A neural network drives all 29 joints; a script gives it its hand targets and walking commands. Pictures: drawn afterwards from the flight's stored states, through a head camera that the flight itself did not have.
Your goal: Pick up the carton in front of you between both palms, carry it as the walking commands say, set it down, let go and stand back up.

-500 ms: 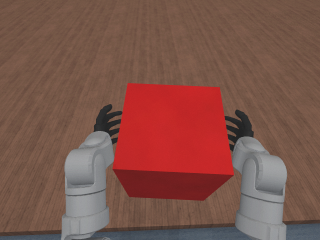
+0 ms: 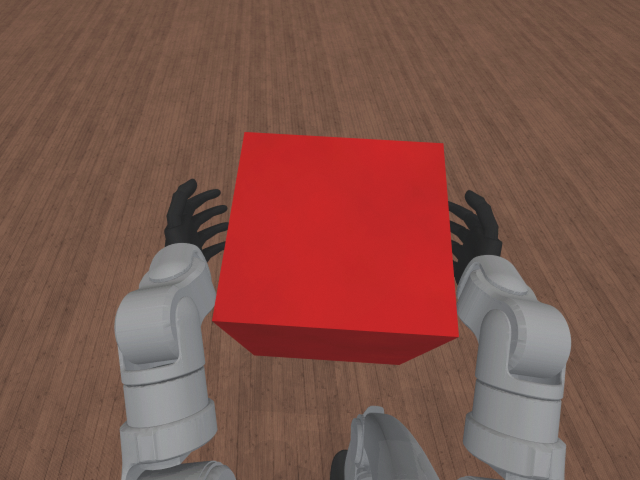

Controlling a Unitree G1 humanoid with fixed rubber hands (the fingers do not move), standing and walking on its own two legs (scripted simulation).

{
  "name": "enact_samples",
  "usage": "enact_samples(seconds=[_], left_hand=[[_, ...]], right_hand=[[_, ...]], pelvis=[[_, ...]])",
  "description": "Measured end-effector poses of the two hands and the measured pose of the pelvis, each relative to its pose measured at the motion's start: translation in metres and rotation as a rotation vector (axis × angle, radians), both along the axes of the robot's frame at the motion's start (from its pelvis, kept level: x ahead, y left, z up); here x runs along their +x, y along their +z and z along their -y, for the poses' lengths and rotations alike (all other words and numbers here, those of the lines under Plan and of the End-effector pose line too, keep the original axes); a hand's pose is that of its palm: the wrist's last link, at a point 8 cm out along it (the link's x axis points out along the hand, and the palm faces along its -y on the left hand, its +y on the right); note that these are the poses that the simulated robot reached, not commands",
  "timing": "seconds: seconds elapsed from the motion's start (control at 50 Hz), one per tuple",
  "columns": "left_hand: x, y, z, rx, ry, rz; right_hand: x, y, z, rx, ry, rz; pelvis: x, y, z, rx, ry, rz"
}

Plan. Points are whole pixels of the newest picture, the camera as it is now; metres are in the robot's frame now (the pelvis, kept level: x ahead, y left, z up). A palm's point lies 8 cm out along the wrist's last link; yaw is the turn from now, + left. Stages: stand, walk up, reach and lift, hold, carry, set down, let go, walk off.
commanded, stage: carry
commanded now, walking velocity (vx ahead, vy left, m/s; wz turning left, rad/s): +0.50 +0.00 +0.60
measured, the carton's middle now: (333, 266) +0.37 -0.01 +0.07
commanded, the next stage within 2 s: none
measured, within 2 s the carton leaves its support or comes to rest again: neither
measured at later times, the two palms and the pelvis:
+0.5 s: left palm (203, 8) +0.72 +0.17 +0.24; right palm (399, 21) +0.76 -0.13 +0.21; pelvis +0.39 -0.01 +0.08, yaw +8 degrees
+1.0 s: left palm (211, 1) +0.98 +0.21 +0.15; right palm out of the picture +1.08 -0.07 +0.16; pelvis +0.76 -0.02 +0.10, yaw +15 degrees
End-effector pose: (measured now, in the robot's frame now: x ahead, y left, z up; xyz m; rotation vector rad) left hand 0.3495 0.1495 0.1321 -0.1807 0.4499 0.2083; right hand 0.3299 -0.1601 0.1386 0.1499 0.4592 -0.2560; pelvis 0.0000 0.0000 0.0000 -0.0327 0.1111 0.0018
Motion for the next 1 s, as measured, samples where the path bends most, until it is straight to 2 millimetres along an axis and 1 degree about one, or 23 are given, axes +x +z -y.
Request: enact_samples(seconds=[0.04,0.08,0.12,0.18,0.24,0.3,0.34,0.38,0.44,0.52,0.54,0.58,0.64,0.7,0.76,0.8,0.84,0.86,0.9,0.96,1.0], left_hand=[[0.033,-0.001,-0.001,0.011,0.021,-0.019],[0.062,0.0,-0.004,0.017,0.044,-0.056],[0.083,0.002,-0.007,0.001,0.049,-0.105],[0.112,0.01,-0.015,-0.029,0.095,-0.169],[0.151,0.032,-0.018,-0.038,0.123,-0.157],[0.199,0.062,-0.017,-0.008,0.133,-0.11],[0.234,0.081,-0.015,0.026,0.129,-0.079],[0.269,0.096,-0.014,0.051,0.126,-0.055],[0.319,0.106,-0.015,0.071,0.12,-0.031],[0.384,0.1,-0.024,0.082,0.112,-0.032],[0.401,0.096,-0.029,0.09,0.121,-0.039],[0.429,0.089,-0.037,0.109,0.145,-0.071],[0.461,0.082,-0.043,0.068,0.17,-0.116],[0.489,0.079,-0.056,0.01,0.22,-0.141],[0.518,0.074,-0.072,-0.003,0.278,-0.168],[0.538,0.068,-0.076,-0.031,0.288,-0.18],[0.56,0.058,-0.074,-0.067,0.291,-0.177],[0.571,0.053,-0.072,-0.084,0.293,-0.174],[0.588,0.041,-0.068,-0.09,0.315,-0.202],[0.613,0.024,-0.063,-0.052,0.278,-0.294],[0.631,0.018,-0.06,-0.029,0.246,-0.328]], right_hand=[[0.041,-0.003,0.0,-0.008,0.032,-0.02],[0.084,-0.006,-0.004,-0.026,0.076,-0.059],[0.121,-0.006,-0.011,-0.054,0.108,-0.116],[0.166,0.004,-0.021,-0.029,0.132,-0.185],[0.211,0.024,-0.024,0.014,0.136,-0.176],[0.26,0.043,-0.022,0.03,0.133,-0.129],[0.293,0.053,-0.022,0.038,0.136,-0.098],[0.326,0.061,-0.021,0.049,0.137,-0.073],[0.377,0.069,-0.023,0.053,0.144,-0.047],[0.441,0.077,-0.03,0.071,0.152,-0.029],[0.455,0.079,-0.033,0.075,0.158,-0.024],[0.482,0.081,-0.035,0.048,0.149,-0.037],[0.521,0.078,-0.043,0.041,0.171,-0.078],[0.567,0.077,-0.062,0.047,0.232,-0.11],[0.614,0.074,-0.083,0.025,0.296,-0.141],[0.644,0.069,-0.092,0.013,0.331,-0.156],[0.671,0.059,-0.096,0.013,0.354,-0.161],[0.684,0.052,-0.096,0.014,0.358,-0.161],[0.707,0.039,-0.092,-0.011,0.371,-0.186],[0.732,0.024,-0.089,-0.043,0.414,-0.262],[0.747,0.018,-0.085,-0.057,0.415,-0.291]], pelvis=[[0.043,-0.002,0.009,0.013,-0.001,0.021],[0.078,0.003,0.017,0.008,0.019,0.032],[0.104,0.017,0.023,-0.002,0.027,0.036],[0.142,0.046,0.031,0.001,0.031,0.043],[0.182,0.068,0.035,0.031,0.053,0.036],[0.226,0.083,0.033,0.055,0.08,0.027],[0.257,0.088,0.029,0.063,0.094,0.018],[0.289,0.09,0.024,0.07,0.101,0.011],[0.339,0.088,0.016,0.077,0.111,0.013],[0.412,0.078,0.002,0.068,0.125,0.054],[0.427,0.075,0.001,0.079,0.134,0.053],[0.451,0.074,0.001,0.097,0.168,0.048],[0.487,0.08,0.003,0.099,0.225,0.051],[0.527,0.088,0.008,0.088,0.249,0.038],[0.573,0.093,0.016,0.073,0.245,0.022],[0.607,0.092,0.021,0.056,0.246,0.017],[0.645,0.087,0.026,0.048,0.252,0.016],[0.664,0.083,0.028,0.039,0.261,0.017],[0.695,0.083,0.029,0.016,0.278,0.014],[0.734,0.092,0.026,0.029,0.27,-0.008],[0.758,0.098,0.021,0.039,0.26,-0.022]])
